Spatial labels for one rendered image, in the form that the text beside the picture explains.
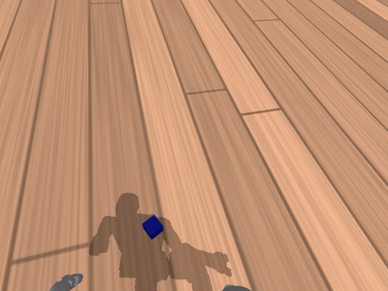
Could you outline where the left robot hand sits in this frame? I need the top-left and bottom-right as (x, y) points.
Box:
(49, 273), (83, 291)

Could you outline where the cube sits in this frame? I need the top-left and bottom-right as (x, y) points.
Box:
(142, 215), (164, 240)

